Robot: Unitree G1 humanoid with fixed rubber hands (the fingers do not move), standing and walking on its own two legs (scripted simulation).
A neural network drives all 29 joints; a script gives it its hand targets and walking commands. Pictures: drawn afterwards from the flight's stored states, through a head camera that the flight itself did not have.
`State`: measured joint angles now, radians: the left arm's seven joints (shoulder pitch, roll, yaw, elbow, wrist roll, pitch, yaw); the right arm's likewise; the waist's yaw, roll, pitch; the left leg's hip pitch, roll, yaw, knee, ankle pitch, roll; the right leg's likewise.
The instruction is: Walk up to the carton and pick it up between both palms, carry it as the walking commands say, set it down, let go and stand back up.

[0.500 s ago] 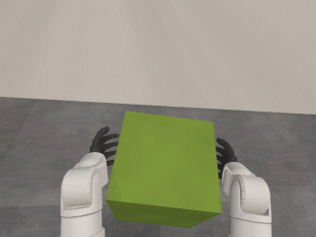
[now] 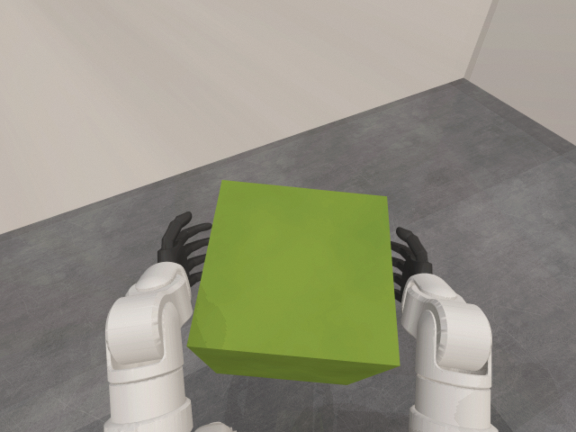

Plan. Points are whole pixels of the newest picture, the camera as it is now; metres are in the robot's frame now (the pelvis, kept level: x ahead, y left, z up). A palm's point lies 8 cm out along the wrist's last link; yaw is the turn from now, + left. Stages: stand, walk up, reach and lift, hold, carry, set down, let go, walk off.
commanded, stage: carry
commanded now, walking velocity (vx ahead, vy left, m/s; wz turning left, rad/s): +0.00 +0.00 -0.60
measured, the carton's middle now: (291, 294) +0.31 -0.01 +0.01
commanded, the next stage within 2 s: none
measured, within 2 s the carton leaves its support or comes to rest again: neither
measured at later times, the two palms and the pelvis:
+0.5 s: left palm (135, 334) +0.22 +0.16 +0.12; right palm (430, 366) +0.17 -0.14 +0.12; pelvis -0.09 +0.04 +0.01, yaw -10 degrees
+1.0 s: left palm (222, 392) +0.17 +0.06 +0.10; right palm out of the picture +0.08 -0.22 +0.09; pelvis -0.16 +0.00 -0.01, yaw -12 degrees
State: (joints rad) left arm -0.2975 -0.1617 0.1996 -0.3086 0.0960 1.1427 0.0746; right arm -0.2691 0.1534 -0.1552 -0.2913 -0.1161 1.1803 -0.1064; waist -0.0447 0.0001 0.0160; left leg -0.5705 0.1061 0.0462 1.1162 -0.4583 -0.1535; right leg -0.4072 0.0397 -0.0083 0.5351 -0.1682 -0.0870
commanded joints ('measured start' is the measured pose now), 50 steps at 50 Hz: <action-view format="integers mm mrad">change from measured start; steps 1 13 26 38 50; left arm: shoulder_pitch -224 -401 -345 -559 -547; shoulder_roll -903 -878 -893 -943 -887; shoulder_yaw -697 -784 -764 -746 -718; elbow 40 -39 190 96 176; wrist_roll -340 -392 -388 -424 -350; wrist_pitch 50 70 91 29 33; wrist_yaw -255 -251 -227 -205 -207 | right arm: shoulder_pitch -436 -358 -353 -791 -719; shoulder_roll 932 894 782 904 888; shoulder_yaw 789 675 616 762 728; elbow -104 9 111 -84 89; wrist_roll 427 409 336 490 482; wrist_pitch -4 -1 26 -32 -10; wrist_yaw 242 261 266 249 274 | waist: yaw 56 7 36 39 32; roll -180 465 246 -113 -13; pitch -434 -436 -370 -529 -309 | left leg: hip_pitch -41 484 514 440 416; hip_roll -43 318 170 57 36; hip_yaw -26 -445 -60 55 44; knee -101 -924 -649 -477 -631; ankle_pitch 34 -151 673 587 197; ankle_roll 18 349 252 138 121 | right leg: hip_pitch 362 -77 -16 255 46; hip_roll -229 86 5 -173 -201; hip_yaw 338 35 -66 42 129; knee -209 408 85 52 -160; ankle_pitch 99 -330 -263 577 -104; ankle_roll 17 217 107 67 29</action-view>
